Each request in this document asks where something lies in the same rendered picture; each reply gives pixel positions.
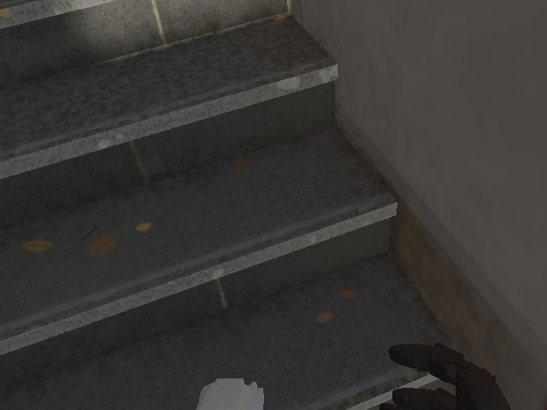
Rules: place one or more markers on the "robot left thigh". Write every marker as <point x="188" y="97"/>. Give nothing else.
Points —
<point x="231" y="394"/>

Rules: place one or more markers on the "robot right hand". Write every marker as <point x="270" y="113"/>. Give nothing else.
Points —
<point x="476" y="389"/>

